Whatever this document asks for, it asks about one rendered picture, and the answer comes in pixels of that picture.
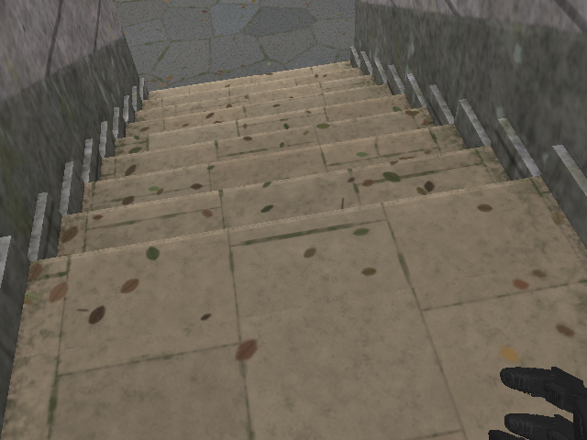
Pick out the robot right hand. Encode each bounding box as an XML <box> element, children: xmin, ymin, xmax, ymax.
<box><xmin>488</xmin><ymin>367</ymin><xmax>587</xmax><ymax>440</ymax></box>

